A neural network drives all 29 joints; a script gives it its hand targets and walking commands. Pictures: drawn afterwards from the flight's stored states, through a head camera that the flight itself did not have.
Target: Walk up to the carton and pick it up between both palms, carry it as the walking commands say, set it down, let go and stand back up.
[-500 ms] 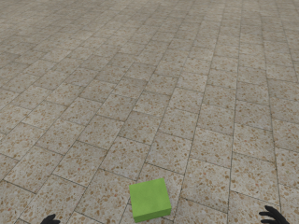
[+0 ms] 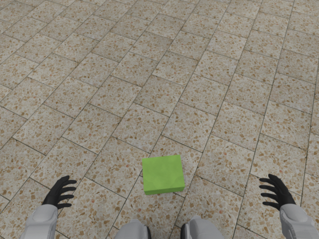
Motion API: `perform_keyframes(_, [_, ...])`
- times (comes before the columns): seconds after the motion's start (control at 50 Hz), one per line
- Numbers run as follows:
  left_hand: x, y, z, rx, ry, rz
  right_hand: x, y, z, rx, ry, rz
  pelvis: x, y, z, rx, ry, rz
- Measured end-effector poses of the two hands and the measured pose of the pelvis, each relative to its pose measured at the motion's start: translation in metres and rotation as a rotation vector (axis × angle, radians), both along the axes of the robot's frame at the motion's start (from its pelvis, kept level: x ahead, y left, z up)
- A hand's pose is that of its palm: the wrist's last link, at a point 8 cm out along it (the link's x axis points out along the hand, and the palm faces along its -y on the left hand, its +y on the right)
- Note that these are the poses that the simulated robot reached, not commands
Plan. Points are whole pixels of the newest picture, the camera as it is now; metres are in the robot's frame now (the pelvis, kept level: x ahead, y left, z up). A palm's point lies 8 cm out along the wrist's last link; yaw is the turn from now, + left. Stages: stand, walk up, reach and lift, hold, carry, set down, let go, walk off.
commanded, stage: reach and lift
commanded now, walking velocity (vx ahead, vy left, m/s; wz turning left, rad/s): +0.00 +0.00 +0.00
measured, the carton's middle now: (162, 175) +0.41 +0.00 -0.67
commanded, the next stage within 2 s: none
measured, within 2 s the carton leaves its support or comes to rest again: neither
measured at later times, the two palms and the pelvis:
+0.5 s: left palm (80, 166) +0.33 +0.26 -0.14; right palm (245, 166) +0.31 -0.25 -0.14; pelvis -0.04 +0.00 -0.06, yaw +0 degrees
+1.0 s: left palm (104, 139) +0.44 +0.21 -0.19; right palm (218, 136) +0.43 -0.20 -0.19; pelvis -0.05 +0.01 -0.10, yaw +0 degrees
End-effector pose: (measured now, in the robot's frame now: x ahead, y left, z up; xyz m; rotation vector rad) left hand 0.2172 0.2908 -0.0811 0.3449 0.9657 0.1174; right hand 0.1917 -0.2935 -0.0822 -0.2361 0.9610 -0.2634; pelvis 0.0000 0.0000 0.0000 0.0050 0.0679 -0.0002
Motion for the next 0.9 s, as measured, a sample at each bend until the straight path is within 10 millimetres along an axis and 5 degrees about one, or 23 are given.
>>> perform_keyframes(0.12, [0.043,-0.010,-0.013,-0.021,-0.061,-0.022,0.023,0.008,-0.017,0.017,-0.032,-0.005,0.000,-0.004,-0.016,-0.001,0.106,0.002])
perform_keyframes(0.3, [0.074,-0.021,-0.039,-0.072,-0.099,-0.010,0.059,0.026,-0.045,0.075,-0.100,-0.011,-0.015,-0.003,-0.038,-0.003,0.258,-0.004])
perform_keyframes(0.56, [0.127,-0.040,-0.062,-0.154,-0.177,0.033,0.135,0.054,-0.059,0.112,-0.190,0.032,-0.045,0.003,-0.060,-0.013,0.373,0.004])
perform_keyframes(0.9, [0.211,-0.080,-0.099,-0.255,-0.318,0.071,0.222,0.089,-0.097,0.197,-0.319,0.037,-0.056,0.008,-0.092,-0.009,0.610,0.002])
